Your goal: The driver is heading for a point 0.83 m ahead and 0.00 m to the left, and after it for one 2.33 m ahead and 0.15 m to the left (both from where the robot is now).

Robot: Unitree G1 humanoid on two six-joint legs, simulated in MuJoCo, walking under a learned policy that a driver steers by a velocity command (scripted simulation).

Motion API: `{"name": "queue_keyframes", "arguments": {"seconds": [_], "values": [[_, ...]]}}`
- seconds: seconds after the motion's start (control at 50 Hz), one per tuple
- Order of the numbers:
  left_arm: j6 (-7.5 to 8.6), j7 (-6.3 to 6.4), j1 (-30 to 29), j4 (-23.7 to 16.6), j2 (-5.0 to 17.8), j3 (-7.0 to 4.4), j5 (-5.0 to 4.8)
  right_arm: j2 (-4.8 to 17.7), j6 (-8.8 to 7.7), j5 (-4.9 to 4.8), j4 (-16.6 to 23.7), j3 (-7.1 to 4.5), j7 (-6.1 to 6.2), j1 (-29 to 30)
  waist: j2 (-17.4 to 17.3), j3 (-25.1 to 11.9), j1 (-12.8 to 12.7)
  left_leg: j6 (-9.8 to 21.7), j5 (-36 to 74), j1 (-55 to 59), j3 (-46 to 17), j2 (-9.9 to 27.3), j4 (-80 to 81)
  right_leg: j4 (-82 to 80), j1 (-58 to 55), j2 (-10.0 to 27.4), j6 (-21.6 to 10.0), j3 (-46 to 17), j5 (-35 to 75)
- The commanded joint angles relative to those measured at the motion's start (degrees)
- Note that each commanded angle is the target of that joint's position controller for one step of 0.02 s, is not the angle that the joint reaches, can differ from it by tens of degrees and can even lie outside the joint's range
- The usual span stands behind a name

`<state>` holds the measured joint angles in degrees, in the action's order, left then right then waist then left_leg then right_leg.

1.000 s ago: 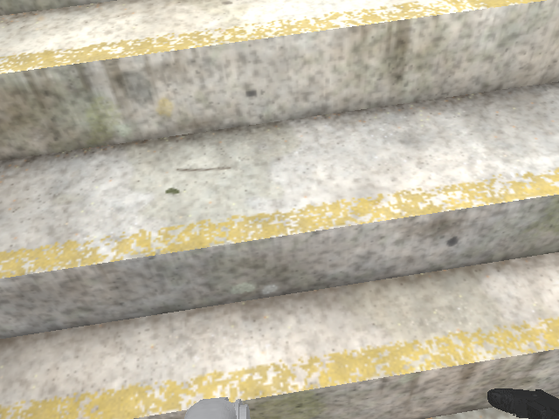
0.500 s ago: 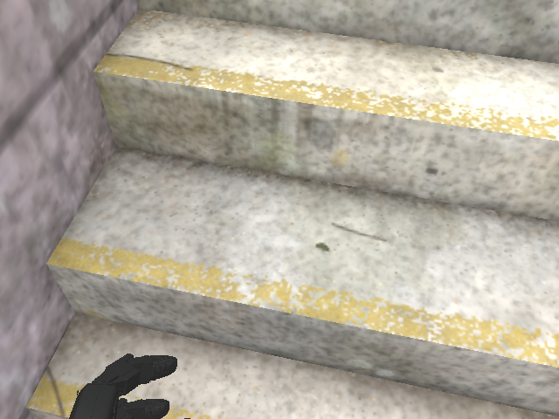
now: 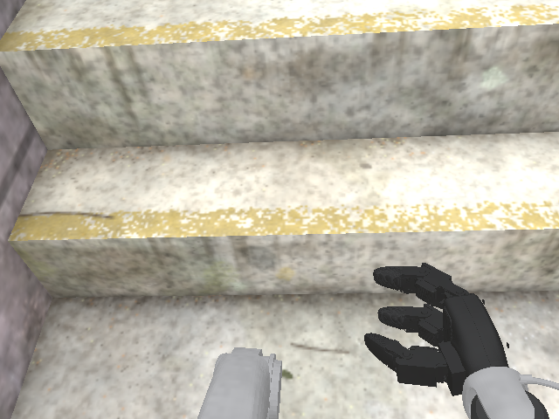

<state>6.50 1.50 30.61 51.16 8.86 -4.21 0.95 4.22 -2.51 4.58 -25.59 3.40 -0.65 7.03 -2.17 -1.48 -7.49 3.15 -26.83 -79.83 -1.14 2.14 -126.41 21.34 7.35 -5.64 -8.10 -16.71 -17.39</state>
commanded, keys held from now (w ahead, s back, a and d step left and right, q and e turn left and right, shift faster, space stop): w+e+shift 0.18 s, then e+shift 0.12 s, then shift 0.04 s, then q+shift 0.66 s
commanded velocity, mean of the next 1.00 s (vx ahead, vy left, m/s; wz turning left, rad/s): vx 0.37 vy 0.00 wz -0.06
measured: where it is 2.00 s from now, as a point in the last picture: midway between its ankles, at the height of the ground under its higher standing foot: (389, 250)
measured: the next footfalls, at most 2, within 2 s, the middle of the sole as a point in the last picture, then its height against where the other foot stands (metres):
left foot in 0.14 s outside the picture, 0.23 m higher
right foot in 0.52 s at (479, 385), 0.17 m higher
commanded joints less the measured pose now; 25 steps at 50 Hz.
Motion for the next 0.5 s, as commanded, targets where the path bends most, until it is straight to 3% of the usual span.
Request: {"name": "queue_keyframes", "arguments": {"seconds": [0.02,0.04,0.06,0.08,0.1,0.12,0.14,0.16,0.18,0.2,0.22,0.24,0.28,0.3,0.32,0.34,0.36,0.38,0.4,0.42,0.44,0.46,0.48,0.5], "values": [[-0.44,1.85,-4.01,-2.95,9.35,-2.85,-0.68,-1.79,0.21,-0.13,11.70,1.97,0.43,17.74,6.94,0.88,2.21,2.47,-5.25,9.90,4.00,3.01,16.11,-24.02,6.50,14.90,-10.89,-7.85,15.34],[-0.86,1.27,-10.58,-5.22,8.66,-2.91,-1.67,0.48,0.26,-0.91,10.74,1.15,1.04,12.61,7.64,-0.97,6.08,4.50,-11.32,33.02,7.65,0.47,31.23,-25.00,19.12,13.02,-9.78,-0.89,39.90],[0.63,0.63,-12.30,-6.99,9.76,-2.76,-2.95,4.32,0.00,-3.08,5.89,-1.39,2.11,0.14,6.45,-10.58,10.82,3.51,-13.00,58.32,9.30,-4.68,39.79,-13.74,21.41,10.77,-8.28,2.16,85.06],[2.15,-0.30,-10.62,-7.14,16.83,-5.73,-2.84,9.83,0.02,-4.49,5.27,-5.06,3.52,-13.78,5.96,-23.27,17.50,4.77,-21.15,72.34,-2.63,-2.67,47.94,6.89,15.30,13.17,-4.67,-1.70,106.42],[3.23,-0.71,-16.21,-8.49,21.21,-7.18,-1.54,15.14,-0.22,-6.06,2.37,-7.12,3.02,-22.15,0.98,-31.37,22.45,2.61,-19.23,76.94,-1.93,-2.57,62.99,22.39,8.25,11.49,-3.64,-1.16,104.81],[4.09,-1.84,-14.83,-9.84,16.36,-6.01,-0.52,17.80,-1.94,-6.53,-1.54,-8.25,2.95,-18.81,-6.46,-32.01,17.00,2.81,-26.12,84.88,-10.92,2.24,76.68,38.81,18.04,4.89,-2.51,-0.65,79.68],[3.17,-2.68,-13.87,-13.44,8.13,-4.04,0.16,19.81,-3.47,-5.19,-3.05,-8.92,1.93,-10.11,-23.26,-37.10,9.38,8.97,-22.94,94.56,-38.24,16.87,84.40,65.61,40.19,-4.74,1.47,-1.47,19.70],[4.43,-2.70,-27.56,-17.18,2.27,-1.43,3.31,16.12,-1.31,-2.52,-6.09,-8.65,2.55,-19.37,-14.81,-32.04,15.69,7.84,-16.75,86.05,-41.88,18.91,89.50,85.54,47.17,-2.11,1.49,0.03,22.24],[2.95,-2.90,-33.91,-20.19,-1.33,-0.59,3.60,12.21,-0.26,-2.25,-10.84,-7.81,3.33,-16.74,-11.13,-22.69,12.75,8.72,-22.64,79.24,-37.90,18.21,88.70,95.66,56.64,-0.48,0.49,3.54,24.95],[1.66,-2.58,-33.76,-21.13,-3.19,0.77,3.09,7.73,-0.12,-1.31,-14.29,-6.73,3.69,-14.72,-6.15,-10.77,8.85,8.33,-19.01,70.37,-30.35,19.54,88.37,102.18,62.83,2.10,-0.42,6.10,20.51],[0.35,-2.81,-32.91,-22.98,-3.53,1.57,2.06,5.42,-0.99,-0.47,-18.66,-6.08,3.84,-14.51,-4.33,-2.69,5.45,6.92,-11.93,66.04,-23.15,18.72,90.98,105.08,65.31,4.33,-0.39,3.63,12.94],[-1.62,-3.10,-30.35,-22.37,-2.27,1.83,0.94,2.80,-1.75,-0.49,-20.60,-5.26,3.67,-14.34,-0.33,2.22,3.57,5.40,-6.93,61.13,-18.07,19.24,95.32,107.74,65.72,4.81,0.53,4.39,5.23],[-3.83,-2.93,-29.10,-22.79,0.27,1.88,-0.08,4.19,-4.44,-1.50,-21.57,-5.41,3.05,-14.03,4.04,9.87,1.14,1.88,6.06,57.88,-8.36,21.11,103.83,100.34,67.41,8.09,1.86,4.11,-1.44],[-4.81,-2.20,-32.00,-23.86,0.78,1.88,-0.12,7.83,-5.83,-1.65,-23.46,-6.37,2.54,-16.41,2.85,11.05,2.22,3.42,15.77,57.88,-2.61,21.64,110.57,105.07,66.40,6.07,2.02,9.49,-4.31],[-5.68,-1.67,-34.47,-25.92,2.10,1.43,-0.09,10.04,-6.53,-1.50,-24.03,-7.12,2.61,-15.89,2.87,13.09,1.30,2.20,20.79,57.38,1.85,22.06,114.56,97.93,64.94,8.01,1.67,6.31,-5.30],[-6.51,-1.09,-36.12,-25.78,2.54,1.04,0.16,10.90,-7.09,-1.24,-25.19,-7.45,2.56,-17.47,1.35,12.55,3.09,3.45,25.17,60.78,4.43,21.21,116.58,102.42,66.97,6.01,1.08,8.95,-6.75],[-6.52,-0.54,-38.55,-26.77,2.24,1.17,0.22,12.24,-7.53,-0.90,-26.36,-7.72,2.48,-20.14,0.21,12.63,4.46,3.32,29.85,67.32,7.35,19.64,119.07,100.88,70.73,5.71,0.01,7.53,-10.50],[-6.48,-0.88,-40.79,-29.50,-0.35,2.57,0.39,13.28,-6.95,-1.43,-27.53,-7.99,2.28,-22.14,-0.51,13.15,3.29,2.47,27.74,68.69,10.68,16.98,121.92,91.37,70.65,8.28,-0.86,7.87,-11.35],[-6.47,-1.51,-42.40,-29.27,-0.35,3.02,0.33,12.75,-6.27,-1.80,-29.11,-7.98,2.54,-26.52,1.70,11.47,5.21,3.14,27.74,73.36,12.13,14.84,123.52,87.09,70.86,7.29,-1.47,10.67,-11.49],[-6.81,-3.01,-41.16,-28.70,0.51,3.73,0.89,13.88,-5.20,-2.44,-29.17,-8.06,2.91,-28.39,3.54,8.31,6.36,4.80,31.30,74.29,15.95,11.85,127.48,72.78,62.13,7.98,-1.96,19.57,-10.37],[-6.82,-4.19,-41.55,-29.05,-2.60,5.75,-0.60,14.22,-4.18,-5.00,-28.47,-7.75,3.31,-28.26,3.14,6.24,6.72,6.03,36.36,66.83,17.96,10.02,132.47,54.92,42.50,9.27,-3.14,25.85,-8.68],[-6.88,-4.93,-40.20,-25.37,-0.06,4.82,-0.80,14.10,-4.00,-6.43,-27.02,-7.32,3.45,-31.70,6.36,-2.20,8.96,8.10,58.94,64.77,14.83,8.70,126.81,51.71,23.51,3.07,-2.27,34.70,-5.75],[-6.78,-4.26,-27.61,-23.52,-1.45,4.20,-1.12,20.39,-5.23,-5.23,-26.19,-8.16,2.35,-31.79,-4.65,-9.20,3.72,7.71,92.15,68.92,12.93,12.45,115.51,52.08,12.31,1.42,-1.35,32.65,-3.71],[-6.16,-3.78,-12.23,-19.37,0.16,3.17,-1.54,24.98,-6.34,-6.37,-24.82,-9.63,0.88,-28.00,-9.04,-17.35,-3.50,5.24,101.66,72.70,12.36,12.28,103.27,41.92,0.81,0.21,-1.01,28.39,4.46]]}}
Velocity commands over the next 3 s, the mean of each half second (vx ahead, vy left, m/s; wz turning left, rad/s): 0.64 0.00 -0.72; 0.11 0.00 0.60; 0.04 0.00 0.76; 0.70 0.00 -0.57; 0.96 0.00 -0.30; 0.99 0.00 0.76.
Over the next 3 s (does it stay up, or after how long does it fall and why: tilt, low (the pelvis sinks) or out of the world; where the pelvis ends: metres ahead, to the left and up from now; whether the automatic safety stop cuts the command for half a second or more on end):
stays up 1.08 -0.11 0.89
